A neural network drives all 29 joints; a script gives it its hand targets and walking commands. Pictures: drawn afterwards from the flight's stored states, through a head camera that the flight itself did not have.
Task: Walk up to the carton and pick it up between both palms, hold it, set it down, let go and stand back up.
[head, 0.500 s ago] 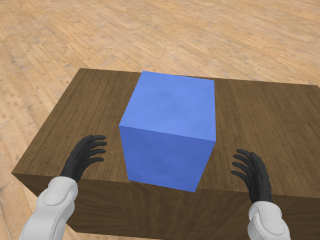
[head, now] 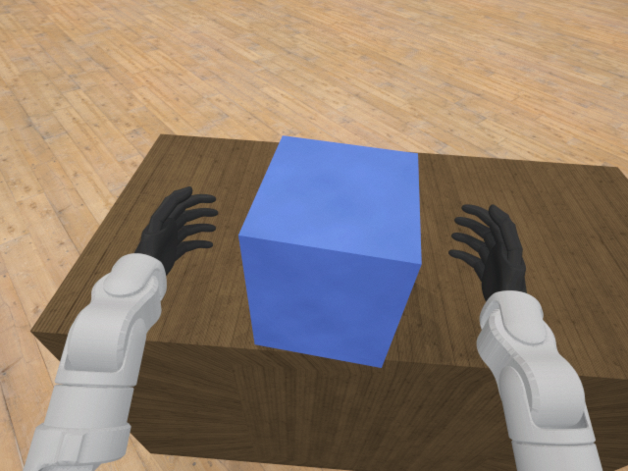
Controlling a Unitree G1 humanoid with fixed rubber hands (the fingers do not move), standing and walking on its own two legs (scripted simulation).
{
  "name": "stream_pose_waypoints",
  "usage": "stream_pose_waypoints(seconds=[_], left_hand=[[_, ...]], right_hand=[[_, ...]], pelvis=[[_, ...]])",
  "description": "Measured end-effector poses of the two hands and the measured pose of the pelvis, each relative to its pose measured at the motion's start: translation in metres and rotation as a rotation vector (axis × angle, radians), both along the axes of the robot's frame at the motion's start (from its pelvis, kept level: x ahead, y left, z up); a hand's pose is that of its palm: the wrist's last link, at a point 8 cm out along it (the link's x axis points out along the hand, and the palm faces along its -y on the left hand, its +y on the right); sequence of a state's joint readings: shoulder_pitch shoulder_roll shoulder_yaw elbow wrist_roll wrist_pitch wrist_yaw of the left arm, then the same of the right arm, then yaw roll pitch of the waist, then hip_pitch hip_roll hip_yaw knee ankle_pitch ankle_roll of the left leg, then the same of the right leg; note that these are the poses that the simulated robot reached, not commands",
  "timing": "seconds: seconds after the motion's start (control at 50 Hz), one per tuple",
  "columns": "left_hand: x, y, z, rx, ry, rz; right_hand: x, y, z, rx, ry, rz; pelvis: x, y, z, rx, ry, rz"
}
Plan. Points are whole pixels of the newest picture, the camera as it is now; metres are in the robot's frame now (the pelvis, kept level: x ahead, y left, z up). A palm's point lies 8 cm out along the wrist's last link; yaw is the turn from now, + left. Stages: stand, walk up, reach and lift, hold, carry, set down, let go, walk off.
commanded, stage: reach and lift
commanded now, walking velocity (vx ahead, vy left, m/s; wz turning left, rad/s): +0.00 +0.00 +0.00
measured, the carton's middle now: (332, 253) +0.42 +0.00 +0.05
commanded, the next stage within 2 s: none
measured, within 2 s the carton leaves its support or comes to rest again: neither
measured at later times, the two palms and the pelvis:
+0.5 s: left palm (163, 184) +0.39 +0.21 +0.19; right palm (482, 215) +0.37 -0.16 +0.19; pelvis +0.00 +0.00 +0.00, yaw +0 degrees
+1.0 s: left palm (184, 162) +0.43 +0.20 +0.19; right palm (476, 200) +0.40 -0.16 +0.18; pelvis +0.00 +0.00 +0.00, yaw +0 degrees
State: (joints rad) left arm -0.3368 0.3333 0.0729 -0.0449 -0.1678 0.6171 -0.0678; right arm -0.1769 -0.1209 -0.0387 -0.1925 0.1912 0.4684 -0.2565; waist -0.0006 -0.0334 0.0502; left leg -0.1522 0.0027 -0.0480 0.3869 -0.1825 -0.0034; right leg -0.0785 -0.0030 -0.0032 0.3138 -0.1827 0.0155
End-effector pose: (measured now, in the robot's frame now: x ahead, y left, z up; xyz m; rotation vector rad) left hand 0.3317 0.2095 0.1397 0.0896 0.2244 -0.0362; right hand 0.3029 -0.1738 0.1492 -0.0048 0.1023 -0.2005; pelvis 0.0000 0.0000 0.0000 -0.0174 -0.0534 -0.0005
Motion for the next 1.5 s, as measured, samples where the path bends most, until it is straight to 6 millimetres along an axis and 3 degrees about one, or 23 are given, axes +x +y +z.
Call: stream_pose_waypoints(seconds=[0.14, 0.48, 0.7, 0.82, 0.96, 1.24, 1.5], left_hand=[[0.023, -0.001, 0.018, 0.005, -0.013, -0.003], [0.056, 0.001, 0.048, 0.011, -0.003, 0.012], [0.090, -0.014, 0.081, -0.016, -0.036, -0.003], [0.099, -0.014, 0.086, -0.030, -0.028, 0.009], [0.101, -0.011, 0.064, -0.043, 0.013, 0.025], [0.091, -0.034, -0.003, -0.091, 0.048, 0.016], [0.101, -0.032, -0.043, -0.095, 0.001, 0.048]], right_hand=[[0.022, 0.006, 0.003, 0.013, 0.026, 0.010], [0.062, 0.015, 0.034, 0.029, 0.006, 0.010], [0.083, 0.012, 0.054, 0.033, 0.029, -0.008], [0.094, 0.016, 0.056, 0.032, 0.052, -0.006], [0.098, 0.013, 0.040, 0.035, 0.096, -0.022], [0.082, -0.006, -0.013, 0.056, 0.128, -0.061], [0.094, -0.009, -0.053, 0.060, 0.147, -0.054]], pelvis=[[0.002, 0.000, 0.000, 0.000, 0.003, 0.000], [0.000, 0.000, 0.000, 0.000, 0.000, 0.000], [0.001, 0.000, 0.000, 0.000, 0.001, 0.000], [0.001, 0.000, 0.000, 0.000, 0.001, 0.000], [0.001, 0.000, 0.000, 0.000, 0.001, 0.000], [0.002, 0.000, 0.000, 0.000, 0.004, 0.000], [0.014, -0.002, 0.000, 0.002, 0.085, -0.002]])
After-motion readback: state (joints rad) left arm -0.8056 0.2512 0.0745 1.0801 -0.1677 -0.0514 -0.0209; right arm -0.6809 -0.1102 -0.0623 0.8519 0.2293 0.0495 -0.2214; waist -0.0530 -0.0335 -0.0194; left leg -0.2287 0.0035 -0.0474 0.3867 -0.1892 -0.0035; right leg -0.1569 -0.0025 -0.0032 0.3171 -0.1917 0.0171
